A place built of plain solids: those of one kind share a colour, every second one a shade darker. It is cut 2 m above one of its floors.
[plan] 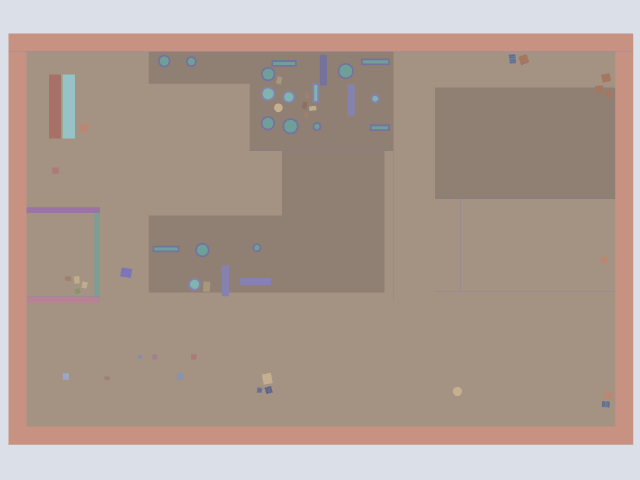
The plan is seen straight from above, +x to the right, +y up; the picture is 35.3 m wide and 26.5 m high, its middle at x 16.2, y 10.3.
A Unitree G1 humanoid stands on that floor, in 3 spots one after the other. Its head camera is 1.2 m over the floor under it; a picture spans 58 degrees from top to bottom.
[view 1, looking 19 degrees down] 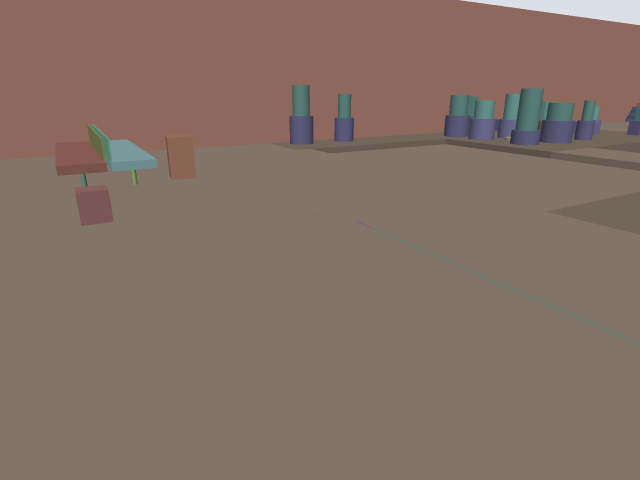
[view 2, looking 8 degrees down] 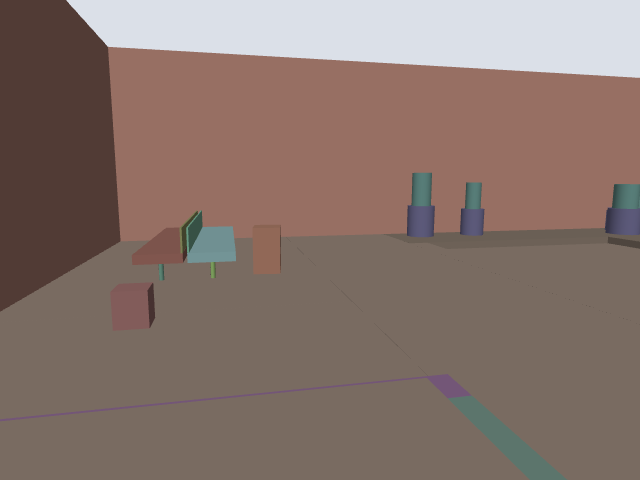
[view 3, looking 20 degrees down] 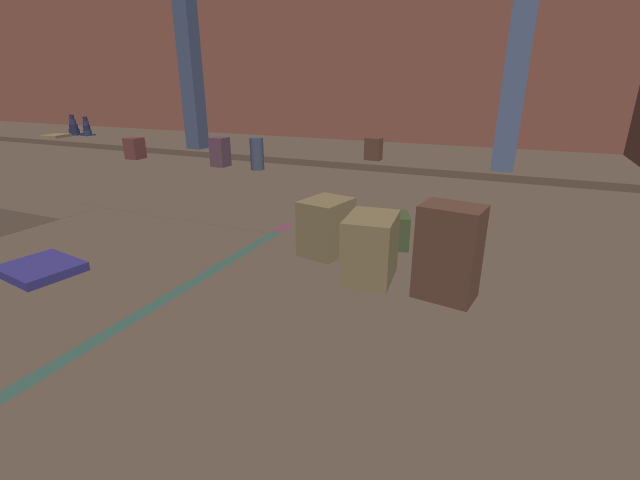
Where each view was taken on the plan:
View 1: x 1.42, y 8.37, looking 60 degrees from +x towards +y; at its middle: floor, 3.69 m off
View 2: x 2.58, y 9.48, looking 78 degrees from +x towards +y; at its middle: floor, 10.77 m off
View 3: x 2.02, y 10.58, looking -66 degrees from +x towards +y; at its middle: bag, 3.00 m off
